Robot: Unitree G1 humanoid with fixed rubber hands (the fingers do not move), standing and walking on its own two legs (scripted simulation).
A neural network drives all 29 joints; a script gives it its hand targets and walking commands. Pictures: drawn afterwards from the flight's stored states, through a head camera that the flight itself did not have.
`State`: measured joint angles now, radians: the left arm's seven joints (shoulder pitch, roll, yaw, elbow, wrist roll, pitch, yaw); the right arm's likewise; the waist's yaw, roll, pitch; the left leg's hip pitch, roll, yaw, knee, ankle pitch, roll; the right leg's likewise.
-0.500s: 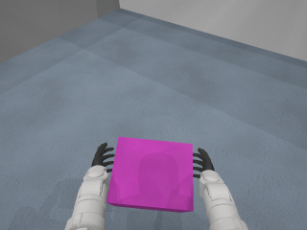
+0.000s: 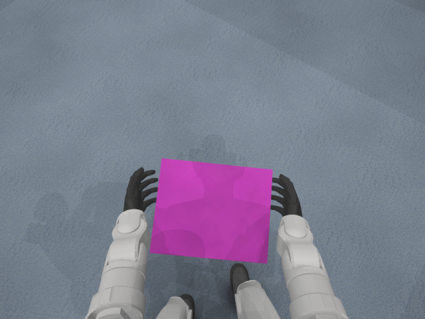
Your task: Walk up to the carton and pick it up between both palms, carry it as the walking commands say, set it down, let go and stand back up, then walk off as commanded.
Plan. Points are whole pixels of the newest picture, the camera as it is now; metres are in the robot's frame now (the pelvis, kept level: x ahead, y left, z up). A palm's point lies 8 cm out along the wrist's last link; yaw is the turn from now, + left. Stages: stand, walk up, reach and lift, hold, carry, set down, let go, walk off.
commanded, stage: set down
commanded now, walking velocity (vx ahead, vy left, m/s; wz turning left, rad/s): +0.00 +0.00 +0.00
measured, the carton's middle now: (211, 208) +0.36 +0.00 -0.18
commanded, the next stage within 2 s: none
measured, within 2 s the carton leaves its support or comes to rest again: neither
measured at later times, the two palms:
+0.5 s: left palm (148, 197) +0.39 +0.14 -0.15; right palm (280, 204) +0.36 -0.16 -0.18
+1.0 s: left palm (153, 198) +0.41 +0.15 -0.25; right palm (266, 201) +0.39 -0.15 -0.26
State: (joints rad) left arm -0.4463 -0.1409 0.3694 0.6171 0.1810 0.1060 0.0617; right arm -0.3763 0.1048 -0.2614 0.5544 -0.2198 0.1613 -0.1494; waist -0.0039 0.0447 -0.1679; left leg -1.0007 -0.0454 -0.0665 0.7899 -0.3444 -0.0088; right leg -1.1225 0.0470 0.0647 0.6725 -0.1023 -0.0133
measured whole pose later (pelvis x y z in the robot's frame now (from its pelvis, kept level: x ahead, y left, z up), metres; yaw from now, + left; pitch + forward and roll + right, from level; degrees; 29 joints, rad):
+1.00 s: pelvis -0.05 +0.01 -0.16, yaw +2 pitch +50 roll +2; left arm -0.85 -0.03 0.35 0.67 0.09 0.25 0.17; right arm -0.79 0.03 -0.30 0.58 -0.22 0.33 -0.23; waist 0.00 0.04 -0.29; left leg -1.84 -0.10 -0.04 1.50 -0.55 -0.02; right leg -1.97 0.05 0.06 1.36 -0.27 0.01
